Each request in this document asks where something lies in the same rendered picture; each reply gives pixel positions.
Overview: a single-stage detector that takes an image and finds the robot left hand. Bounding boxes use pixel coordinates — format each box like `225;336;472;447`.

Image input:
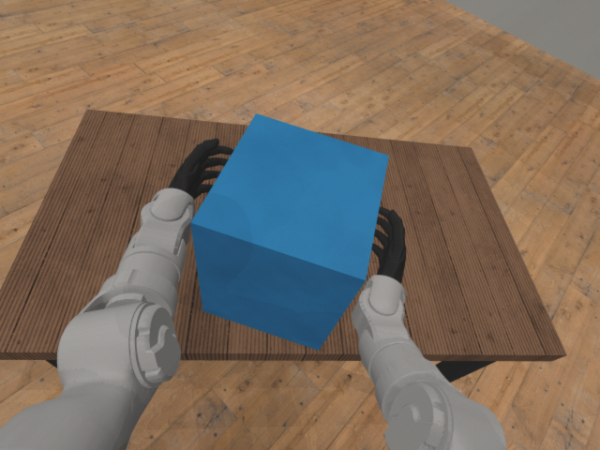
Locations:
168;139;233;200

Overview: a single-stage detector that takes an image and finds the robot right hand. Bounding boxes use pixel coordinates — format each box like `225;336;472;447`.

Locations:
372;207;406;284

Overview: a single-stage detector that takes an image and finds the carton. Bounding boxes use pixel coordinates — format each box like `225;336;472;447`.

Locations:
190;113;389;350

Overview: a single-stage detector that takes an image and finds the robot right upper arm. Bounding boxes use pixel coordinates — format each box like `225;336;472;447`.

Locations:
384;382;506;450

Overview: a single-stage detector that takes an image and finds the robot left upper arm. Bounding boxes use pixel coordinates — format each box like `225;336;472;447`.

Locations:
0;302;181;450

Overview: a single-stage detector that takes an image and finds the left robot forearm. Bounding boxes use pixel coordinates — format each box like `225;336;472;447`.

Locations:
57;188;195;385

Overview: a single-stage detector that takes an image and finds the right robot forearm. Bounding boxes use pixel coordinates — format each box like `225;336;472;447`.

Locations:
352;275;466;423

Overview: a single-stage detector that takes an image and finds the table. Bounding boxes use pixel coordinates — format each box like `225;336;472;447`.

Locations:
0;110;567;383

